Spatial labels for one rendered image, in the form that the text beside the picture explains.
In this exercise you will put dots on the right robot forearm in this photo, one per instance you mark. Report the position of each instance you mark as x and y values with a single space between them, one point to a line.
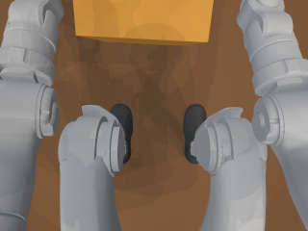
272 47

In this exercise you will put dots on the carton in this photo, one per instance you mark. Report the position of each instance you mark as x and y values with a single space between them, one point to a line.
161 22

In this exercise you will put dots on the left robot forearm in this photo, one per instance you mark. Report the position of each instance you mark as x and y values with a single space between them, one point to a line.
30 41

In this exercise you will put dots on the right robot thigh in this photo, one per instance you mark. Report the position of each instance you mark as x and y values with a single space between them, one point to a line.
238 195

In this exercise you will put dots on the robot right upper arm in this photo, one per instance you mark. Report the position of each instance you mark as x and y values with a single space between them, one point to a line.
281 120

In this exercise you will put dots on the left robot shin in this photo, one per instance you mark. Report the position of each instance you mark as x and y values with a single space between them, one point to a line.
88 110

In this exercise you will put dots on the robot left upper arm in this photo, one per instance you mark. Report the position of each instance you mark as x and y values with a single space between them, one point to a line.
28 113

